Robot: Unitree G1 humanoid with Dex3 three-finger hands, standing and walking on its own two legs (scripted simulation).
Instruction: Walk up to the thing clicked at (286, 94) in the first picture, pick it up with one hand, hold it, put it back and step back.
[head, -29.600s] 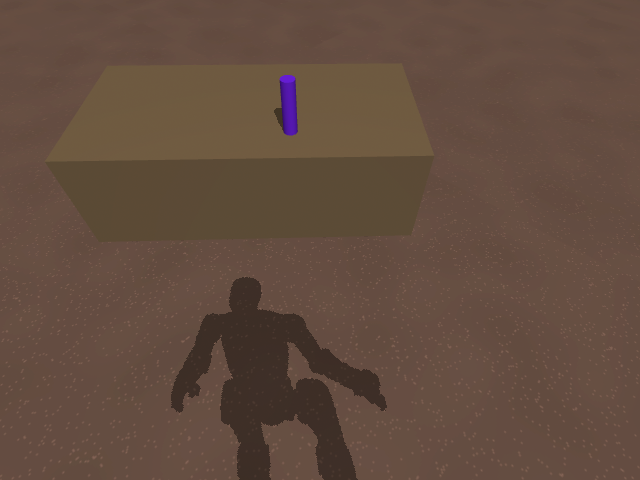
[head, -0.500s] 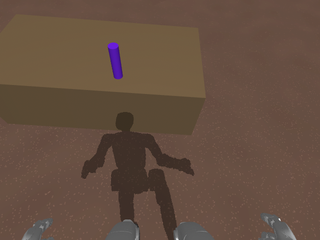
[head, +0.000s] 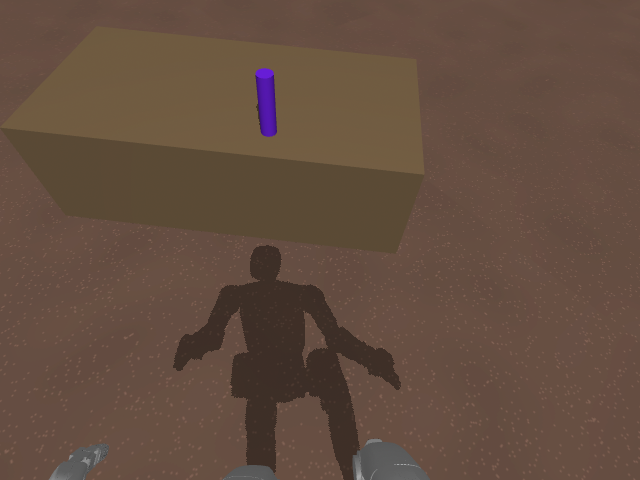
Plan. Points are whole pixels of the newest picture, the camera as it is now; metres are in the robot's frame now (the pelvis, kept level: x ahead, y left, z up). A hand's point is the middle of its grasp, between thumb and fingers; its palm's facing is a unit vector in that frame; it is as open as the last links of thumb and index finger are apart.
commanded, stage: step back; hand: left
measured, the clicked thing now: (266, 104) +1.10 +0.16 -0.24
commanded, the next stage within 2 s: stand in 1.06 s
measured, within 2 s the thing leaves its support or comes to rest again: neither
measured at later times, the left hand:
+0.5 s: hand out of the picture +0.02 +0.27 -0.15, palm faces -0.01 -0.94 -0.35, open 7.3 cm
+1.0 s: hand (145, 462) +0.15 +0.23 -0.13, palm faces -0.01 -0.94 -0.33, open 7.3 cm
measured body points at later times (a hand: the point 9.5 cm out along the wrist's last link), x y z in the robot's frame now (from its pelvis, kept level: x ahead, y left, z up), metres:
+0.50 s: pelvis -0.02 +0.01 +0.01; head +0.00 +0.02 +0.46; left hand +0.02 +0.32 -0.13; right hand +0.04 -0.31 -0.11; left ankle +0.02 +0.11 -0.72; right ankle -0.05 -0.14 -0.71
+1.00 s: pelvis +0.02 -0.01 +0.01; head +0.04 -0.01 +0.46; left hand +0.15 +0.28 -0.11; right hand +0.10 -0.31 -0.12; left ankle +0.02 +0.11 -0.72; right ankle +0.02 -0.14 -0.72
